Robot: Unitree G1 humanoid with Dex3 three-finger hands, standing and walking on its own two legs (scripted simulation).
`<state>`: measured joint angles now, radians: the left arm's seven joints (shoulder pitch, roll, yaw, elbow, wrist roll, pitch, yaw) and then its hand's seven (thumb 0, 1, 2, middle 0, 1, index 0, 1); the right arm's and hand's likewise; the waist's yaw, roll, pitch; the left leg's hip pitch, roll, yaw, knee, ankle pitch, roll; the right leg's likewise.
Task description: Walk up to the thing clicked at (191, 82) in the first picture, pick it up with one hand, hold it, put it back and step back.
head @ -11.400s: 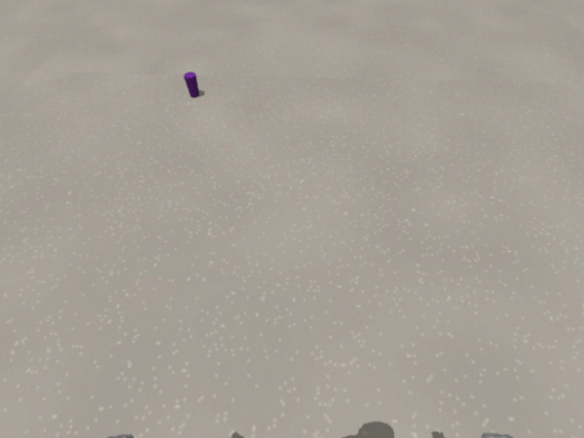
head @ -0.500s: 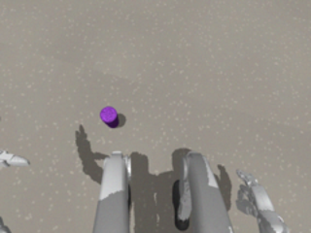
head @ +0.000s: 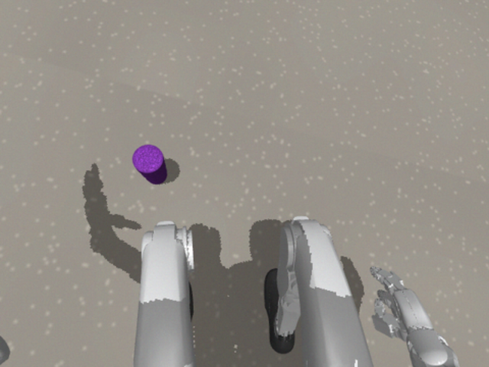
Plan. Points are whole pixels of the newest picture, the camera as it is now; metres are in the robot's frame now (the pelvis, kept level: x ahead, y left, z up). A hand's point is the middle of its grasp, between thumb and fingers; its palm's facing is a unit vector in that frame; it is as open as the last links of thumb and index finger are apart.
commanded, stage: go down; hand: left
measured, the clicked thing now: (152, 167) +0.49 +0.21 -0.36
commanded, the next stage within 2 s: approach in 0.68 s
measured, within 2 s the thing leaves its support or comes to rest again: neither
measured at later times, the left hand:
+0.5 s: hand out of the picture +0.40 +0.40 -0.03, palm faces +0.17 -0.98 -0.09, open 17.5 cm
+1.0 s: hand out of the picture +0.41 +0.40 -0.06, palm faces +0.19 -0.98 -0.05, open 17.6 cm
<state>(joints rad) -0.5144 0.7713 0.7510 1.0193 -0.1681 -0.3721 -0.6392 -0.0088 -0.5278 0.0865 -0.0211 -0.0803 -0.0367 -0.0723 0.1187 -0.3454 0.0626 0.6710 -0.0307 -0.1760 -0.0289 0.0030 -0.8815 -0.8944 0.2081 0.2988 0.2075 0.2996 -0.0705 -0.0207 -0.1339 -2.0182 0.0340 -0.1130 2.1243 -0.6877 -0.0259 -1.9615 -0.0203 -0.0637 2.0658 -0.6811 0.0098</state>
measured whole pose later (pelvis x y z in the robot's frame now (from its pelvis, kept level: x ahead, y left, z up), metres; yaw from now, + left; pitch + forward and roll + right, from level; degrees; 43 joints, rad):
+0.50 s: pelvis -0.01 +0.00 -0.04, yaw -1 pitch +32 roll -7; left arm -0.63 0.88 0.80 1.09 -0.16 -0.37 -0.69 -0.01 -0.57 0.06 -0.03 -0.08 -0.05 -0.07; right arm 0.13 -0.35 0.11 0.67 -0.04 -0.16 -0.02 0.00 -0.88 -0.89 0.21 0.30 0.21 0.30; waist -0.10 -0.03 -0.10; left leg -2.14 0.03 -0.13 2.26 -0.68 -0.02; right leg -2.07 -0.02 -0.07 2.18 -0.67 0.02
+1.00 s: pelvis -0.01 +0.00 -0.06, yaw -2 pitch +30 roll -8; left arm -0.69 0.95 0.81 1.21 -0.20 -0.48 -0.69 -0.01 -0.59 0.02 -0.04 -0.08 -0.06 -0.07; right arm 0.10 -0.38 0.16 0.64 -0.07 -0.16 0.00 0.00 -0.89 -0.89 0.21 0.30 0.21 0.30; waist -0.13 -0.05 -0.04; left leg -2.18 0.03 -0.16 2.33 -0.68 -0.02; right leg -2.11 -0.01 -0.09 2.24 -0.66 0.02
